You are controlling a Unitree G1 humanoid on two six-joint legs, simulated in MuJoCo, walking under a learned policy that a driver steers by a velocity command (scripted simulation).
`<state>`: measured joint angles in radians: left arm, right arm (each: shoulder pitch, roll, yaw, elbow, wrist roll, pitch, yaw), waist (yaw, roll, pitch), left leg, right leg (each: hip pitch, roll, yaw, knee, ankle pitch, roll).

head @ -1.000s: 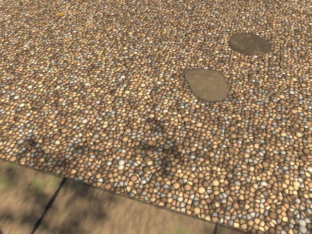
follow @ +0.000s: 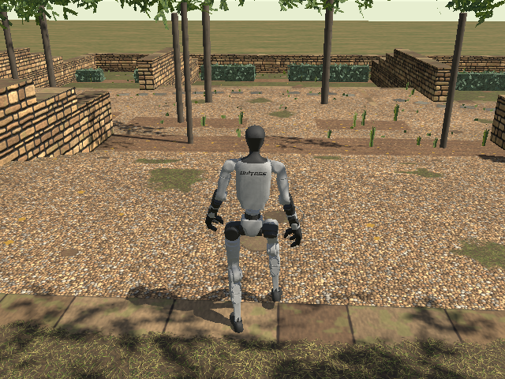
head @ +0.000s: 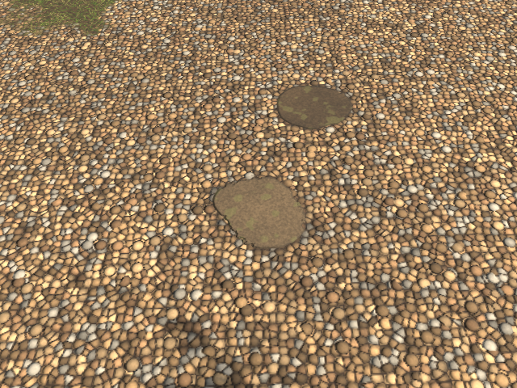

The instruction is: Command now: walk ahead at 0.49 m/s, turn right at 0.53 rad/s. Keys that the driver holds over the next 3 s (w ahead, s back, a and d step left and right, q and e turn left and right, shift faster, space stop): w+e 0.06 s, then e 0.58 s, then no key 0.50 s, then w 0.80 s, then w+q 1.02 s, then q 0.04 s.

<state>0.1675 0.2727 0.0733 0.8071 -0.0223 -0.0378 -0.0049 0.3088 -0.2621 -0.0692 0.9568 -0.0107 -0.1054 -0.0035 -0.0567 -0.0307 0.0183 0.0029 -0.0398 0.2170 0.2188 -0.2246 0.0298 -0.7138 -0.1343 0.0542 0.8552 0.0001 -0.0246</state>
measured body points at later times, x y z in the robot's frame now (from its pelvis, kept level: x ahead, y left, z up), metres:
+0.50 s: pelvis +0.20 -0.06 +0.00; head +0.25 -0.09 +0.44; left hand +0.41 +0.19 -0.09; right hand +0.30 -0.37 -0.12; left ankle +0.33 +0.10 -0.68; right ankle +0.23 -0.13 -0.74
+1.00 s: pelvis +0.26 -0.04 +0.00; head +0.29 -0.04 +0.44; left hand +0.53 +0.12 -0.11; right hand +0.24 -0.33 -0.11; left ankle +0.34 +0.07 -0.74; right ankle +0.19 -0.15 -0.73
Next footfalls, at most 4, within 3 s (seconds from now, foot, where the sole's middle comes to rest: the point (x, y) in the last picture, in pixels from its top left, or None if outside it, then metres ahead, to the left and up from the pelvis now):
0.18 right None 0.27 -0.14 -0.78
0.68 left None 0.38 0.05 -0.78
1.02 right None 0.22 -0.17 -0.78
1.44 left None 0.42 0.01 -0.78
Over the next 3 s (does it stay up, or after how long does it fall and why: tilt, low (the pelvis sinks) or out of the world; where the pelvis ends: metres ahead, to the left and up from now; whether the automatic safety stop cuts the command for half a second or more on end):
stays up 1.11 -0.34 -0.02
